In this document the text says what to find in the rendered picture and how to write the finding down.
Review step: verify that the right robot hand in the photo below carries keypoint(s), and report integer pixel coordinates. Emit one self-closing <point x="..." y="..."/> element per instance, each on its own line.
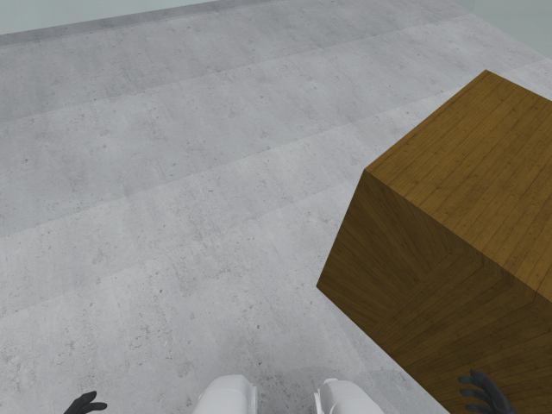
<point x="491" y="395"/>

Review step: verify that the pedestal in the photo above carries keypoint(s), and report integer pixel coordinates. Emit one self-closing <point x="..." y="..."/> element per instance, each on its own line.
<point x="444" y="256"/>

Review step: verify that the robot thigh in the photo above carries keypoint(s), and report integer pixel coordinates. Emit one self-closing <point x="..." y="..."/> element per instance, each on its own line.
<point x="343" y="397"/>
<point x="231" y="394"/>

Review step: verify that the robot left thigh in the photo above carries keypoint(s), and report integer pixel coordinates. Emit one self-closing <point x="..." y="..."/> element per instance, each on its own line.
<point x="231" y="394"/>

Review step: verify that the left robot hand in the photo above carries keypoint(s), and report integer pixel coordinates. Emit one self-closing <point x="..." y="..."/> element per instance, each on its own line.
<point x="83" y="405"/>

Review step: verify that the robot right thigh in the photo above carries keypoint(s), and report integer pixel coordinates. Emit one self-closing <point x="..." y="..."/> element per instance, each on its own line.
<point x="343" y="397"/>

